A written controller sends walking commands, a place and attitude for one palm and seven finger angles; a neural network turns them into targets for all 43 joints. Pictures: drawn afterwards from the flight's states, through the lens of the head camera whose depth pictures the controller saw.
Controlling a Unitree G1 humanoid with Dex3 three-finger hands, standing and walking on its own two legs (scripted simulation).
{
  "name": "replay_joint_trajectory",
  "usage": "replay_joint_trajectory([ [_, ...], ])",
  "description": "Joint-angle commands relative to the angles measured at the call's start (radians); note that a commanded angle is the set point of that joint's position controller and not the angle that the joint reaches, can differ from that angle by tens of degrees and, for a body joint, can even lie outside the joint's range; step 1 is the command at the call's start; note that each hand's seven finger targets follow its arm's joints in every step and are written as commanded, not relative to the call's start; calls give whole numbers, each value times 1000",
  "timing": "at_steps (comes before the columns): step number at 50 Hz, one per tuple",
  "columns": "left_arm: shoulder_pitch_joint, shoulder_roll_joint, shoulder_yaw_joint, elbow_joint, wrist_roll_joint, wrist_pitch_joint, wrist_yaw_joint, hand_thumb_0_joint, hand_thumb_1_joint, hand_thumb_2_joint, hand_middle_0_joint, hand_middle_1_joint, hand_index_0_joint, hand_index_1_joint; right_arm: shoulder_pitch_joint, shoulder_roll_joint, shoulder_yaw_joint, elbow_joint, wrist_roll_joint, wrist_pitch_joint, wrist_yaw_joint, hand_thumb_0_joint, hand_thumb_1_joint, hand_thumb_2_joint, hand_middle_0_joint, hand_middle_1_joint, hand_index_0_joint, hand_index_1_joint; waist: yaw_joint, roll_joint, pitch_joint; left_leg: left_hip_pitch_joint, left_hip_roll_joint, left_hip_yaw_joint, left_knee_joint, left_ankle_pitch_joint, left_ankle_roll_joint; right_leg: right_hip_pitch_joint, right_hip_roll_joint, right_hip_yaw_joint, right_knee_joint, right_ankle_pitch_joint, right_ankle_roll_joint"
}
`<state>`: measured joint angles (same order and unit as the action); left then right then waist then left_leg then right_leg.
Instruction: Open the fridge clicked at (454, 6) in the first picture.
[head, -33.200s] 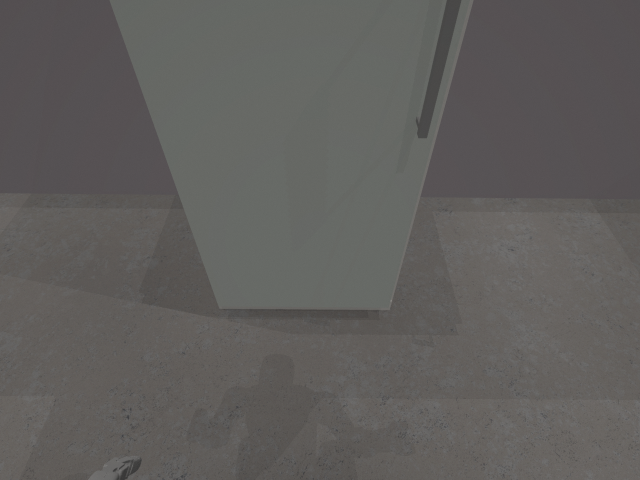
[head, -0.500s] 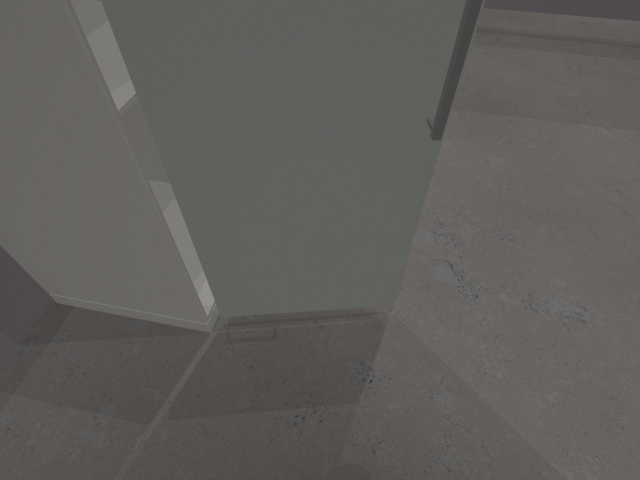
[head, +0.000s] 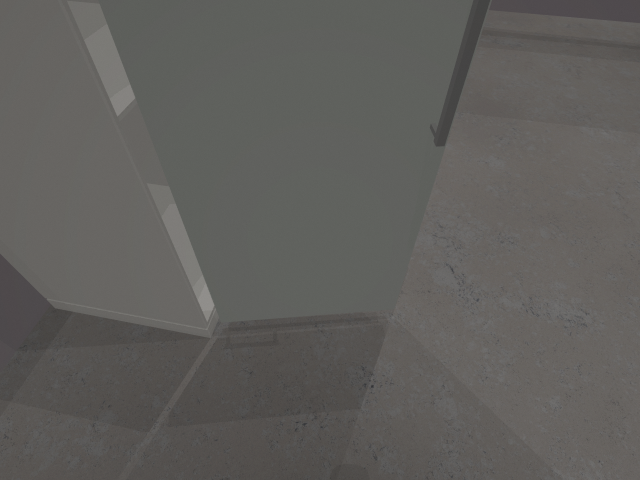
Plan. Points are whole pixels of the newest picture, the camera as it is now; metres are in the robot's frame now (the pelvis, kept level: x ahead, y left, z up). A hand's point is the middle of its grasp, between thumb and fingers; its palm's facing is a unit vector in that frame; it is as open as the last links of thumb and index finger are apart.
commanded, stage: look to check the result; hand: right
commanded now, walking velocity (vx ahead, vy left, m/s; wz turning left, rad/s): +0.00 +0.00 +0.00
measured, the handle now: (464, 38) +0.72 -0.17 +0.22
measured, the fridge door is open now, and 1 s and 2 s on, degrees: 74 74 74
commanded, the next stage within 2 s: stand and wait in 0.02 s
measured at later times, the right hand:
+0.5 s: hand out of the picture +0.09 -0.24 -0.16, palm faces -0.05 +0.94 -0.33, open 7.4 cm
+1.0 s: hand out of the picture +0.09 -0.23 -0.16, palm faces -0.05 +0.94 -0.32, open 7.4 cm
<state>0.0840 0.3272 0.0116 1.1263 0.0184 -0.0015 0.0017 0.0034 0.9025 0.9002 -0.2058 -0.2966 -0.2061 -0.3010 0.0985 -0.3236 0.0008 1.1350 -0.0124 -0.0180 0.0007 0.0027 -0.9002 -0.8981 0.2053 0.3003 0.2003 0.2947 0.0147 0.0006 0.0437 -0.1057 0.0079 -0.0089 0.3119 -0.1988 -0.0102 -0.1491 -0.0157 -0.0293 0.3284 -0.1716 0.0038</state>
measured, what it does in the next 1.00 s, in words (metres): stands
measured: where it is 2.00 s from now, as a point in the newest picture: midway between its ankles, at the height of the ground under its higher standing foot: outside the picture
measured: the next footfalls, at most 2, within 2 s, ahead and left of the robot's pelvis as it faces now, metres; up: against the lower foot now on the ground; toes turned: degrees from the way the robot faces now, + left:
none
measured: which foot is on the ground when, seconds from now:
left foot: down 0.00-1.00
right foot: down 0.00-1.00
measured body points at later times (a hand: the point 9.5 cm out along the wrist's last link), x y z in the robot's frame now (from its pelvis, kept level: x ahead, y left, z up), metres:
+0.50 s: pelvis +0.01 +0.01 +0.00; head +0.03 +0.01 +0.45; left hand +0.08 +0.30 -0.14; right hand +0.10 -0.28 -0.14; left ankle -0.02 +0.13 -0.75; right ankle +0.00 -0.12 -0.75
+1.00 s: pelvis +0.01 +0.01 +0.00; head +0.03 +0.01 +0.45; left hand +0.08 +0.31 -0.13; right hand +0.10 -0.28 -0.14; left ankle -0.02 +0.13 -0.75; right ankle +0.00 -0.12 -0.75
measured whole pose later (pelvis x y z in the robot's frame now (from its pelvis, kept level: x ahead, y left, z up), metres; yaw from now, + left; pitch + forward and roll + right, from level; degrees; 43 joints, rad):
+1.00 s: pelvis +0.01 +0.01 +0.00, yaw +1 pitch -1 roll +0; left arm 0.10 0.33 0.01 1.13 0.02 0.00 0.01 0.00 0.90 0.90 -0.21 -0.30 -0.21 -0.30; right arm 0.10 -0.33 0.00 1.13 -0.01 -0.02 0.00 0.00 -0.90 -0.90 0.21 0.30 0.20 0.29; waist 0.02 0.00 0.04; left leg -0.07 -0.01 -0.01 0.28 -0.20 0.01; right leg -0.11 -0.03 -0.04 0.30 -0.17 0.02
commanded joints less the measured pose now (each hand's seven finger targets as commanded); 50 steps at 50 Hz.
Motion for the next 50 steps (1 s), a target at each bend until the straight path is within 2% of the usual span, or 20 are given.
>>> replay_joint_trajectory([
  [1, -29, 201, 33, -53, 0, -21, 17, 0, 900, 900, -200, -300, -200, -300, -29, -206, -40, -60, 0, -24, -11, 0, -900, -900, 200, 300, 200, 300, 2, 1, -85, -27, 117, -78, -47, 189, 40, 76, -110, 87, -33, 175, -23],
  [12, -25, 205, 31, -56, 1, -24, 20, 0, 900, 900, -200, -300, -200, -300, -27, -204, -43, -62, 1, -25, -11, 0, -900, -900, 200, 300, 200, 300, 1, -12, -107, 2, 117, -82, -45, 238, 43, 92, -116, 80, -35, 216, -20],
  [20, -24, 209, 31, -56, -2, -23, 20, 0, 900, 900, -200, -300, -200, -300, -21, -209, -43, -65, 1, -26, -12, 0, -900, -900, 200, 300, 200, 300, -1, 4, -108, 3, 115, -84, -49, 241, 43, 102, -116, 78, -36, 209, -20],
  [25, -15, 209, 32, -56, -3, -24, 21, 0, 900, 900, -200, -300, -200, -300, -21, -212, -46, -64, 1, -28, -14, 0, -900, -900, 200, 300, 200, 300, 0, 14, -128, 25, 115, -82, -37, 301, 44, 114, -120, 77, -28, 262, -19],
  [27, -18, 207, 31, -53, 0, -23, 22, 0, 900, 900, -200, -300, -200, -300, -24, -209, -44, -65, 3, -26, -14, 0, -900, -900, 200, 300, 200, 300, 0, -3, -112, 17, 118, -80, -42, 289, 44, 110, -119, 72, -33, 246, -18],
  [31, -16, 204, 32, -51, -1, -22, 21, 0, 900, 900, -200, -300, -200, -300, -26, -210, -44, -63, 2, -26, -14, 0, -900, -900, 200, 300, 200, 300, 1, 11, -92, 7, 117, -81, -49, 276, 44, 104, -119, 72, -38, 227, -18],
  [36, -15, 207, 31, -51, -1, -22, 21, 0, 900, 900, -200, -300, -200, -300, -24, -213, -44, -65, 3, -27, -14, 0, -900, -900, 200, 300, 200, 300, 2, -1, -107, 16, 117, -88, -52, 274, 45, 109, -118, 72, -39, 218, -16],
  [39, -17, 208, 31, -52, 0, -23, 21, 0, 900, 900, -200, -300, -200, -300, -28, -211, -45, -65, 3, -26, -13, 0, -900, -900, 200, 300, 200, 300, 1, -11, -92, 13, 116, -89, -55, 267, 45, 102, -119, 71, -44, 215, -16],
  [45, -16, 209, 32, -53, -2, -22, 20, 0, 900, 900, -200, -300, -200, -300, -22, -216, -45, -65, 2, -28, -13, 0, -900, -900, 200, 300, 200, 300, 1, 12, -97, 9, 115, -92, -60, 275, 45, 111, -119, 72, -40, 209, -16],
  [50, -19, 210, 32, -50, -2, -20, 19, 0, 900, 900, -200, -300, -200, -300, -23, -215, -45, -65, 1, -26, -12, 0, -900, -900, 200, 300, 200, 300, 1, -3, -78, -2, 113, -96, -70, 224, 44, 97, -117, 71, -49, 170, -15],
])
